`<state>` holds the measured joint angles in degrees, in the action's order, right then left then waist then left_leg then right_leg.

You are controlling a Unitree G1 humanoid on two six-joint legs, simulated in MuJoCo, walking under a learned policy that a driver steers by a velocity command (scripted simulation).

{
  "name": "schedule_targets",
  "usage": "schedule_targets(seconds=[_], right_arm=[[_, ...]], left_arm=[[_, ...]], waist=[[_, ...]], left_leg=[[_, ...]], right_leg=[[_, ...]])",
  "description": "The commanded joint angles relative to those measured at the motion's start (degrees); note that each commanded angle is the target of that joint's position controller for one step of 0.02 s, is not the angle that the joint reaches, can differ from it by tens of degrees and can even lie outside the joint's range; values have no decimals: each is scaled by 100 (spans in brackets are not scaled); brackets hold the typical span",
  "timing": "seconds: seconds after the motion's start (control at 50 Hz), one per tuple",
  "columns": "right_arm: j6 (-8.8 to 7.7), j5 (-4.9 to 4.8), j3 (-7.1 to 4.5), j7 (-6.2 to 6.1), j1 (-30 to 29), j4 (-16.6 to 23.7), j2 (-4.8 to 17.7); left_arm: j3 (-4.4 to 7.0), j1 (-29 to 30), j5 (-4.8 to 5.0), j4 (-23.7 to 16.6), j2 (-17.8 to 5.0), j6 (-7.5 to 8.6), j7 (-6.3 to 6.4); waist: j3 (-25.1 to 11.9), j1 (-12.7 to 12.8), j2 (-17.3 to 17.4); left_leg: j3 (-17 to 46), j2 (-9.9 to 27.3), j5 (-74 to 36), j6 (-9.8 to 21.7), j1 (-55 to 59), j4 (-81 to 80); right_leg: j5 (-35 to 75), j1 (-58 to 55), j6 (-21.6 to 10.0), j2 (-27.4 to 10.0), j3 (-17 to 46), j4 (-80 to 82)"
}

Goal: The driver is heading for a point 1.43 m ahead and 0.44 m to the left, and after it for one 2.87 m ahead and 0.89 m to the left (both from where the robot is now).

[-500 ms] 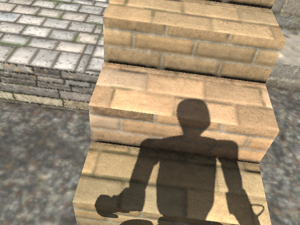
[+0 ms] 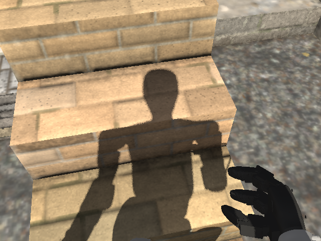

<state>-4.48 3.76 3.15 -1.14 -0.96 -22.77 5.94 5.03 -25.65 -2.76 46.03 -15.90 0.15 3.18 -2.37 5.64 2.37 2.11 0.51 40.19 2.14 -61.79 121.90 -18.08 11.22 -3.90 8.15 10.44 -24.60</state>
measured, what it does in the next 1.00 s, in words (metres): climbs, turning left: left foot 0.19 m higher, then right foot 0.19 m higher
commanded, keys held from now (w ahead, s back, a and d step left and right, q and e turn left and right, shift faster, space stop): w+q+shift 0.68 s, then w+shift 0.18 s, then w+e+shift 0.14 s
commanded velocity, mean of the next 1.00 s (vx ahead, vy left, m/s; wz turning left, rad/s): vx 0.99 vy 0.00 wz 0.49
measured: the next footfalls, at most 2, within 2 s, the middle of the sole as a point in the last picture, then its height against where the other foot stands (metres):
left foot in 0.12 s outside the picture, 0.19 m higher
right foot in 0.66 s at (178, 191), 0.19 m higher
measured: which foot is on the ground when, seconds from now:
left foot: up 0.00-0.10, down 0.12-0.64, up 0.66-1.00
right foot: down 0.00-0.14, up 0.16-0.64, down 0.66-1.00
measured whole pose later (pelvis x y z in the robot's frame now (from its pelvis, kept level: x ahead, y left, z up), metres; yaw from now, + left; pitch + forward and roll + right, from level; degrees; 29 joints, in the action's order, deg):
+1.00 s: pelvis +0.54 +0.20 +0.39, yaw +34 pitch +5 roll +1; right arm -0.9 1.6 2.3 1.1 -11.6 -24.3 5.5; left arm 2.5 -28.0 0.0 61.4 -10.8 8.3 0.8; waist -2.2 2.4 -2.5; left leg 1.6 1.1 22.3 8.2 -71.8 95.7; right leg -18.9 -4.0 -1.2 -4.0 -11.7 -12.0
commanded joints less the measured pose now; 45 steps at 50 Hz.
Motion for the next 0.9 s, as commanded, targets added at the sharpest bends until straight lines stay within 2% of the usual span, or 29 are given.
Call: schedule_targets(seconds=[0.02, 0.04, 0.06, 0.08, 0.1, 0.12, 0.14, 0.16, 0.18, 0.2, 0.22, 0.28, 0.34, 0.38, 0.46, 0.5, 0.54, 0.56, 0.58, 0.6, 0.62, 0.64, 0.66, 0.68, 0.7, 0.72, 0.76, 0.82, 0.9], right_arm=[[-3, 33, 51, -113, -1851, 1200, -28], [61, 31, 121, -13, -1887, 1287, -113], [121, -26, 222, 131, -1012, 1085, -91], [323, 23, 99, 230, -591, 707, 133], [441, -14, -243, 224, 772, 28, 633], [417, -258, -371, 90, 2371, -632, 736], [407, -184, -584, 39, 2653, -786, 1371], [331, -133, -773, 13, 2519, -887, 1965], [375, -254, -814, 21, 1497, -980, 1907], [460, -362, -768, 66, 304, -750, 1518], [516, -422, -784, 125, 237, -872, 1308], [359, -337, -790, 111, 1112, -1760, 1046], [181, -428, -843, 162, 1805, -2057, 1136], [65, -410, -900, 222, 2181, -2085, 1333], [-49, -214, -939, 143, 3371, -2559, 1384], [7, -208, -1052, 75, 3451, -2717, 1410], [11, -367, -992, -63, 3308, -2600, 1300], [41, -315, -982, -99, 3144, -2656, 1181], [29, -425, -970, -102, 2064, -2212, 1089], [-98, -494, -1074, -42, 1896, -1991, 1290], [-276, -463, -1246, 51, 1533, -1899, 1831], [-514, -643, -1384, 155, 1139, -1846, 2290], [-659, -552, -1320, 309, 1055, -1836, 1756], [-508, -516, -1138, 442, 1143, -1290, 771], [-407, -146, -1019, 400, 1241, -1155, 721], [-260, -33, -924, 376, 647, -1009, 604], [-117, 3, -651, 302, 720, -945, 433], [220, -44, -388, 260, 631, -971, 101], [469, -169, -321, 69, -825, -149, 41]], left_arm=[[219, -710, 56, 121, -829, 53, 5], [174, -241, 26, 121, -758, 63, -20], [104, 1003, 236, -414, -838, 26, 13], [158, 880, 321, -336, -1075, 171, -34], [200, 1060, 335, -416, -1432, 300, -175], [269, 1444, 334, -407, -1523, 393, -319], [275, 1659, 549, -603, -1279, 400, -355], [267, 1797, 509, -1018, -939, 313, -464], [144, 1918, -79, -1221, -306, 157, -498], [-4, 1985, -316, -1481, 104, 67, -465], [-135, 2137, -369, -1595, 258, 71, -418], [-548, 1957, -349, -1849, 932, 224, -364], [-642, 2057, -334, -1896, 767, 375, -323], [-640, 2839, -297, -2011, 672, 350, -250], [-794, 4168, -362, -2514, 1198, 490, -309], [-937, 5204, -361, -2961, 1432, 501, -410], [-933, 5334, -316, -3088, 1247, 381, -457], [-936, 5021, -282, -2983, 1356, 301, -476], [-828, 4021, -163, -2527, 1206, 337, -480], [-534, 2925, -31, -2154, 651, 396, -352], [-301, 1827, 167, -2024, 174, 363, -278], [-111, 908, 256, -1775, -329, 376, -212], [69, 933, 239, -1490, -765, 418, -267], [134, 1495, 35, -1451, -1047, 445, -394], [46, 2317, -85, -1569, -435, 417, -343], [-103, 2478, 65, -1070, 239, 419, -241], [-228, 1571, -10, -225, 711, 765, -264], [-328, 914, 91, 634, 958, 923, -216], [-259, 891, 19, 896, 304, 1096, -326]], waist=[[314, 12, -287], [444, -235, -345], [214, -791, -244], [-231, -865, -468], [-1246, -1344, -981], [-1803, -1967, -1338], [-1727, -2098, -575], [-1464, -1820, 1528], [-1327, -1078, 2018], [-607, -419, 1201], [-283, -297, 531], [212, 54, -1], [502, -144, -674], [639, -477, -589], [357, -1181, 16], [488, -1339, -12], [116, -1396, 174], [-134, -1190, 454], [-597, -465, 289], [-1516, -166, 547], [-2138, 596, 892], [-2812, 1127, 497], [-3061, 966, -894], [-2940, 276, -2593], [-2564, -211, -1872], [-1271, -416, -791], [-6, -609, 179], [917, -767, 68], [1308, -838, -705]], left_leg=[[137, 362, 638, 358, -2188, -1070], [-214, 322, 198, 472, -1238, -1960], [-389, 252, -299, 745, 1982, -4090], [-1021, -230, -191, 630, 3215, -4257], [-1752, -973, -289, 363, 4344, -3431], [-1323, -917, -1172, 471, 4729, -4244], [-10, -882, -48, 630, 4103, -6464], [3339, -94, 1091, 1087, 4524, -8949], [5943, 234, 2570, 1327, 4510, -10587], [6027, 347, 2258, 1306, 3548, -10514], [4960, 296, 1747, 1191, 2983, -9891], [3044, -84, -300, 1010, 2906, -9702], [2365, -308, -1438, 1063, 3361, -9800], [2647, -162, -1840, 1177, 3666, -10204], [3272, 382, -2492, 1538, 5994, -10253], [2971, 309, -3169, 1361, 5669, -10988], [2861, 575, -4576, 1631, 5517, -11852], [2470, 631, -5426, 1667, 5394, -11845], [1286, 259, -8793, 1322, 4369, -11515], [1477, 316, -12894, 1214, 4235, -10689], [1829, 592, -14335, 1091, 4944, -9215], [1860, 534, -13863, 1010, 4945, -7852], [1384, -305, -9628, 775, 4444, -5684], [1131, -1073, -3746, 321, 2467, -3042], [1159, -746, -3889, 355, 1899, -1260], [855, -511, -4303, 513, 1075, -540], [912, -242, -3759, 876, 236, -270], [1077, -315, -3032, 625, -780, 70], [736, -446, -1836, 647, -1689, 874]], right_leg=[[955, -1648, -941, -2050, 1089, 1550], [895, -1008, -757, -1990, 631, 2249], [2291, 1145, -571, -1800, -206, 3042], [4894, 1137, -641, -1739, -630, 2744], [10522, 551, -816, -1822, -961, 1556], [12000, -236, -680, -2161, -1169, -110], [11187, -630, -482, -1730, -1204, -2121], [7214, 970, -229, -931, -1091, -3993], [1918, 2218, -152, -276, -587, -5517], [2037, 2867, 15, -412, -300, -7038], [1793, 3310, 127, -385, -517, -8115], [994, 4719, 109, -646, -538, -9780], [579, 5267, 232, -1000, -700, -8976], [366, 5665, 276, -982, -1150, -8857], [-970, 8145, 54, -984, -1145, -10645], [-1086, 7781, 21, -881, -1517, -9229], [-1151, 6453, 5, -987, -1654, -7781], [-1111, 5613, -93, -1016, -1703, -7608], [-1339, 2994, -282, -643, -2000, -5711], [-959, 1158, -364, -338, -2130, -5774], [-1370, 722, -321, -334, -1675, -5314], [-885, -543, -370, -525, -1124, -3800], [-1634, -1248, -409, -1235, 91, -2554], [-2078, -1333, -967, -2832, 4017, -116], [-3337, -684, -1079, -3148, 5072, 522], [-3476, 46, -1102, -2929, 3975, 116], [-2102, 568, -805, -2693, 2030, -45], [189, 649, -412, -2284, 76, 171], [1666, 813, -577, -2474, -949, 1584]])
